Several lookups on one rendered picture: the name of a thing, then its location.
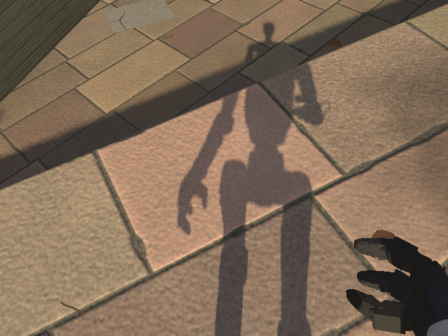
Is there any robot right hand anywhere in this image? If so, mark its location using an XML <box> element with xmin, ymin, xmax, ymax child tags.
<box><xmin>346</xmin><ymin>237</ymin><xmax>448</xmax><ymax>336</ymax></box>

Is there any robot right forearm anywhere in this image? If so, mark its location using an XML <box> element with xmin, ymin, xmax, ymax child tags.
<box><xmin>427</xmin><ymin>319</ymin><xmax>448</xmax><ymax>336</ymax></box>

